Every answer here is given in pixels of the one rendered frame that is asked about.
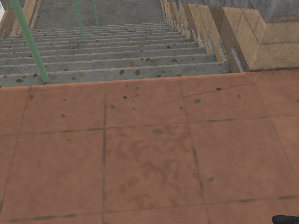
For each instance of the stairs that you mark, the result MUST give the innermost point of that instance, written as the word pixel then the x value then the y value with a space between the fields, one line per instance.
pixel 108 53

